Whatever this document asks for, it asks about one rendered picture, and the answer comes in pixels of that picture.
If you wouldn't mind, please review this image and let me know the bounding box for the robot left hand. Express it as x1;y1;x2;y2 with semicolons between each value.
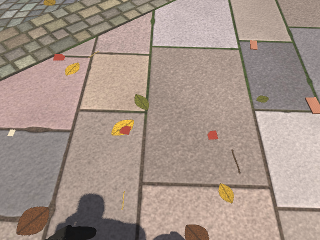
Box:
45;225;97;240

